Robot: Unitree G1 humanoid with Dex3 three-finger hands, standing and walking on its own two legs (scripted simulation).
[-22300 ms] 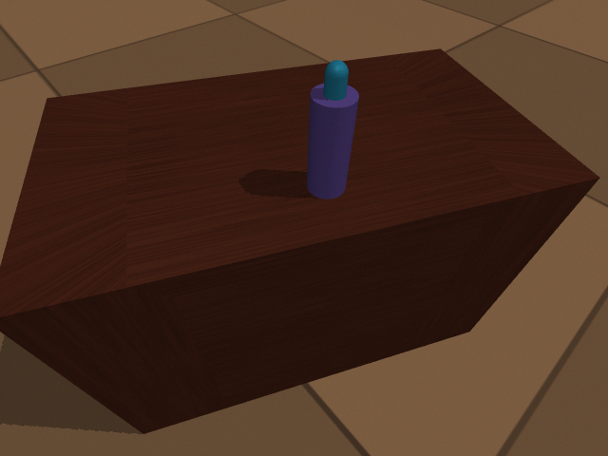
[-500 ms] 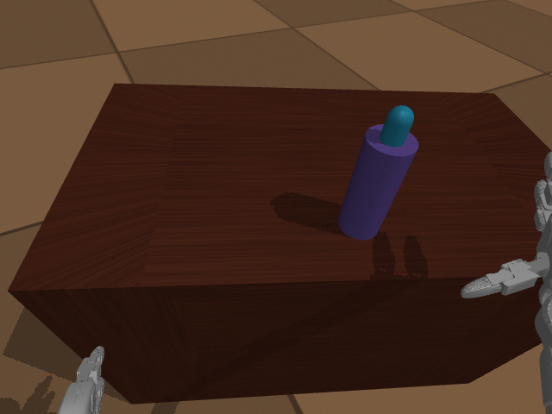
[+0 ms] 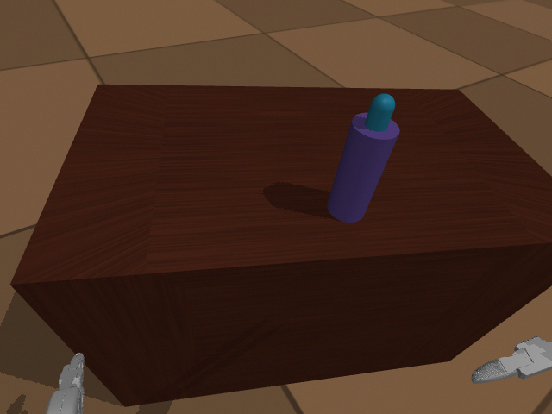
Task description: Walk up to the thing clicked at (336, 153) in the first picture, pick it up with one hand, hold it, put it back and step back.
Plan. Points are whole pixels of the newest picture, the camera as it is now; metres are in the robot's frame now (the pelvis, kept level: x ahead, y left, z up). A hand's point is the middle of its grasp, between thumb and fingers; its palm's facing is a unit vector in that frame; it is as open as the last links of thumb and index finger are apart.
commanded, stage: sink last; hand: right
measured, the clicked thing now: (363, 160) +0.49 -0.19 +0.11
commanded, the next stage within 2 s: home in 0.12 s
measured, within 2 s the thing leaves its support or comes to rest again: neither
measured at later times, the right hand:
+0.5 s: hand (475, 320) +0.19 -0.25 +0.10, palm faces +0.31 +0.88 -0.36, open 17.6 cm
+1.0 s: hand (375, 375) +0.19 -0.18 -0.09, palm faces +0.07 +0.98 -0.21, open 17.5 cm
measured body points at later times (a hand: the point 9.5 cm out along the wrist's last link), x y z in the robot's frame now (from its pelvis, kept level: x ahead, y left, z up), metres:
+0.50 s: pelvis +0.00 -0.01 +0.01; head +0.01 +0.00 +0.46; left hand +0.16 +0.21 -0.08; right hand +0.17 -0.30 +0.12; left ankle +0.01 +0.12 -0.73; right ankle +0.01 -0.15 -0.73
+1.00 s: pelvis +0.02 -0.01 +0.01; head +0.05 -0.02 +0.45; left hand +0.17 +0.22 -0.09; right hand +0.19 -0.24 -0.07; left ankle +0.01 +0.12 -0.73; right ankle +0.01 -0.15 -0.73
